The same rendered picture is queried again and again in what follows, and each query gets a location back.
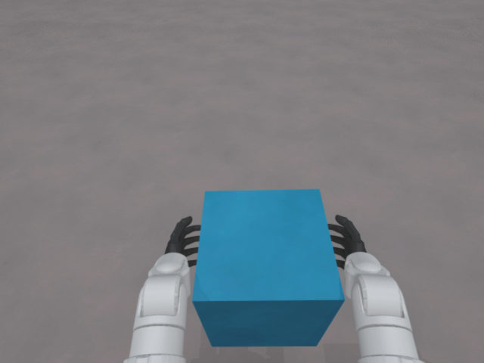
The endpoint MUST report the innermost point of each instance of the robot left hand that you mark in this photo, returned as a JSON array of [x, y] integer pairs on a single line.
[[178, 242]]

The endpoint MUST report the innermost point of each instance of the robot right hand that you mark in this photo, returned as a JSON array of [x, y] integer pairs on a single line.
[[351, 241]]

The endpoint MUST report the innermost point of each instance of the robot right forearm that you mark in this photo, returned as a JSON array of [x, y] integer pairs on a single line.
[[380, 315]]

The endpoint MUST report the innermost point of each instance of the carton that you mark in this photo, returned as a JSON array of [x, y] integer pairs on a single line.
[[266, 273]]

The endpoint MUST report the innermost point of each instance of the robot left forearm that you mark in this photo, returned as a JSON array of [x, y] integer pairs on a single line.
[[160, 318]]

